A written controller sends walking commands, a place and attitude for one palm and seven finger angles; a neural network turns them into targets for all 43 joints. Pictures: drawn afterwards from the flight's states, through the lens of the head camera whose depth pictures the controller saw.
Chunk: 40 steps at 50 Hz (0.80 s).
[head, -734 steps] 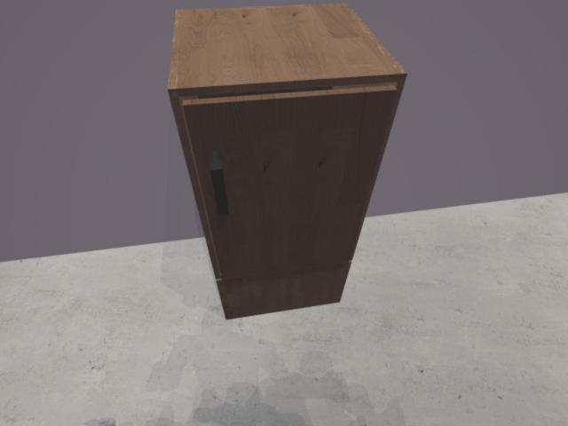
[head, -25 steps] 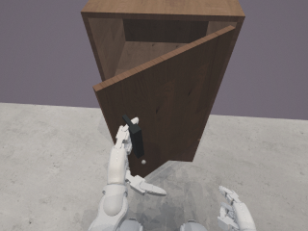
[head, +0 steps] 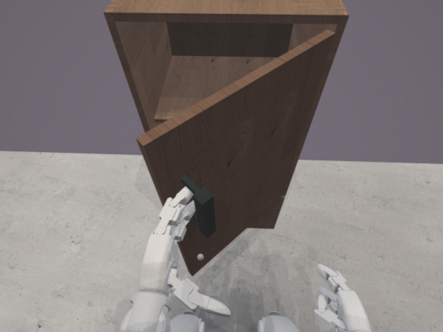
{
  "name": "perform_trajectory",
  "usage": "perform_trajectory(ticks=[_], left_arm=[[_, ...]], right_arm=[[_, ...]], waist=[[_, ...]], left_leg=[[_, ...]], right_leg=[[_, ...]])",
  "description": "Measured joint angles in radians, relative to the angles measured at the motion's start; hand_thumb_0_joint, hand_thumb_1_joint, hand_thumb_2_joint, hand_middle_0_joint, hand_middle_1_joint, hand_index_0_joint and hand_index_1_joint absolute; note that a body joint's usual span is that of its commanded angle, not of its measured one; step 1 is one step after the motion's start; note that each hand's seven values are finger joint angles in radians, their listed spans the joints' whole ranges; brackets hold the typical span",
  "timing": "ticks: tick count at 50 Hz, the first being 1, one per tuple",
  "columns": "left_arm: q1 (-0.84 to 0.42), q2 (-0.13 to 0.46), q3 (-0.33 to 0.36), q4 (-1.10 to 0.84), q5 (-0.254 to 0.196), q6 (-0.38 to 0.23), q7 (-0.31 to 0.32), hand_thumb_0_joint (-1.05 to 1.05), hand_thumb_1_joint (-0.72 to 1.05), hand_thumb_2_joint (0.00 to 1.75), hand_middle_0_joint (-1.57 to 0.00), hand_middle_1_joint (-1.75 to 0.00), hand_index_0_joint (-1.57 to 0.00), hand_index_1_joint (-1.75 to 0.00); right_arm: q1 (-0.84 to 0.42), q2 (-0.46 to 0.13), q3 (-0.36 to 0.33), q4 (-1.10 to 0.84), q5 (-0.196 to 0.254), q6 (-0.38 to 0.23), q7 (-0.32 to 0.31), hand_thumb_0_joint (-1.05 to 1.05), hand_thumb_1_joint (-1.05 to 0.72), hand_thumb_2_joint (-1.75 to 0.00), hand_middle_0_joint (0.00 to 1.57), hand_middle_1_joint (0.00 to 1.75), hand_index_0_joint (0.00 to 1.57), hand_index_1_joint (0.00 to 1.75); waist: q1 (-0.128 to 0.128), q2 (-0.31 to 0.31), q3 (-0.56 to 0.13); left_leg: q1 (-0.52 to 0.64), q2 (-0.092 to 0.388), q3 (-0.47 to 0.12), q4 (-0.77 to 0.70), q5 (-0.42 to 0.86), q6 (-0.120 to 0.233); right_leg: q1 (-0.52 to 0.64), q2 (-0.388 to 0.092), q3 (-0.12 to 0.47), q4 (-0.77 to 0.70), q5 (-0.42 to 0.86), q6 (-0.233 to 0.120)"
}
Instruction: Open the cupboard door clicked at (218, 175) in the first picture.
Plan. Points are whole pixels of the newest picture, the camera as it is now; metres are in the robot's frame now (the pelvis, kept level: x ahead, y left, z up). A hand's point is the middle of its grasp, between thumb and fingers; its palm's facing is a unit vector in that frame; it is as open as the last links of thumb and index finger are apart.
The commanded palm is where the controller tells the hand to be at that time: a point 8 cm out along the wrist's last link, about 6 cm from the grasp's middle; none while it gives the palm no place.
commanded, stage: slide the hand sideways off the handle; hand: left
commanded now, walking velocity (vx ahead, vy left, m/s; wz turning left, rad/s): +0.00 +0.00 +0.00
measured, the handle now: (198, 207) +0.32 +0.06 +0.06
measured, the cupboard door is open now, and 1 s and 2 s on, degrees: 44 44 44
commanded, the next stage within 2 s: draw the hand back to the body in 0.58 s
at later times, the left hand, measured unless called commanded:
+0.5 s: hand (159, 284) +0.19 +0.11 +0.06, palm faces -0.01 -1.00 -0.03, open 16.2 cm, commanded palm +0.16 +0.17 +0.06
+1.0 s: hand (119, 281) +0.18 +0.15 +0.10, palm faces -0.02 -1.00 -0.06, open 16.3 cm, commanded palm +0.15 +0.21 +0.11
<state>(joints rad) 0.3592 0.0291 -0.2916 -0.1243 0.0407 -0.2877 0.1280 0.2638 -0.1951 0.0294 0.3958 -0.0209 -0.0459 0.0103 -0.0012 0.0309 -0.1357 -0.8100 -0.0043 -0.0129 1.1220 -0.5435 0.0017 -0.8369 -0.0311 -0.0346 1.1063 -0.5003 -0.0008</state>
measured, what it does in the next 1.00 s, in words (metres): stands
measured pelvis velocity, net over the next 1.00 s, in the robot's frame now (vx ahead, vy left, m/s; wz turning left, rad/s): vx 0.00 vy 0.00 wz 0.01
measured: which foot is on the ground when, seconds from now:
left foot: down 0.00-1.00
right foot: down 0.00-1.00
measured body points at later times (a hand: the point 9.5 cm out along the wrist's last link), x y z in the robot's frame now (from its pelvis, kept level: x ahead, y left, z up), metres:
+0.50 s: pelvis +0.01 -0.01 -0.01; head +0.07 -0.02 +0.43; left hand +0.19 +0.16 +0.06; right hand +0.20 -0.23 -0.09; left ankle +0.01 +0.12 -0.66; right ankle +0.02 -0.12 -0.66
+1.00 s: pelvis +0.00 +0.00 +0.01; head +0.03 +0.00 +0.46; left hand +0.18 +0.20 +0.11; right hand +0.19 -0.21 -0.05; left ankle +0.01 +0.12 -0.66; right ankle +0.02 -0.12 -0.66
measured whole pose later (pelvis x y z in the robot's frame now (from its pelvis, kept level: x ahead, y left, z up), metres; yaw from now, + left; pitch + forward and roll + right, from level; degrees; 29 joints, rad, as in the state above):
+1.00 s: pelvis +0.00 +0.00 +0.01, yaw +1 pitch +11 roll -2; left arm 0.63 0.20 0.01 -0.40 -0.18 -0.23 -0.13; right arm 0.30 -0.21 0.03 0.37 0.03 -0.08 -0.06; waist 0.01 0.05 -0.15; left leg -0.74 0.01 -0.04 1.10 -0.54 0.00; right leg -0.74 -0.02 -0.06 1.04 -0.49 0.00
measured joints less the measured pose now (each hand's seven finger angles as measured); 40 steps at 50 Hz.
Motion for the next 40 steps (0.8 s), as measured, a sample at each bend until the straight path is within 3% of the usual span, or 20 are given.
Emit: perform_trajectory(ticks=[10, 26, 33, 40], left_arm=[[0.133, 0.044, 0.049, -0.092, -0.029, -0.047, -0.072, -0.01, -0.5, 0.3, -0.17, -0.31, -0.19, -0.32], [0.254, 0.102, 0.211, -0.155, -0.152, -0.081, -0.217, -0.01, -0.5, 0.3, -0.15, -0.3, -0.17, -0.31], [0.258, 0.12, 0.238, -0.164, -0.197, -0.079, -0.271, -0.01, -0.5, 0.3, -0.15, -0.3, -0.16, -0.3], [0.227, 0.14, 0.238, -0.203, -0.192, -0.023, -0.259, -0.01, -0.5, 0.3, -0.15, -0.3, -0.15, -0.3]], right_arm=[[-0.014, -0.013, -0.014, -0.021, 0.001, -0.013, -0.005, 0.01, -0.91, -0.9, 0.2, 0.3, 0.2, 0.3], [-0.006, -0.022, -0.033, -0.016, 0.022, -0.019, -0.033, 0.01, -0.91, -0.9, 0.2, 0.3, 0.2, 0.3], [-0.004, -0.032, -0.038, -0.014, 0.031, -0.031, -0.048, 0.01, -0.91, -0.9, 0.2, 0.3, 0.2, 0.3], [0.001, -0.025, -0.032, -0.024, 0.039, -0.027, -0.057, 0.01, -0.91, -0.9, 0.2, 0.3, 0.2, 0.3]], waist=[[0.012, -0.001, -0.009], [0.022, 0.003, -0.024], [0.021, 0.01, -0.025], [0.021, 0.011, -0.017]], left_leg=[[-0.029, 0.003, -0.015, 0.035, -0.026, -0.01], [-0.072, 0.012, -0.036, 0.083, -0.046, -0.024], [-0.09, 0.011, -0.042, 0.105, -0.048, -0.02], [-0.074, 0.011, -0.036, 0.103, -0.044, -0.012]], right_leg=[[-0.026, 0.002, -0.014, 0.036, -0.03, -0.009], [-0.062, 0.011, -0.034, 0.078, -0.051, -0.022], [-0.073, 0.01, -0.039, 0.089, -0.049, -0.019], [-0.055, 0.011, -0.033, 0.078, -0.039, -0.012]])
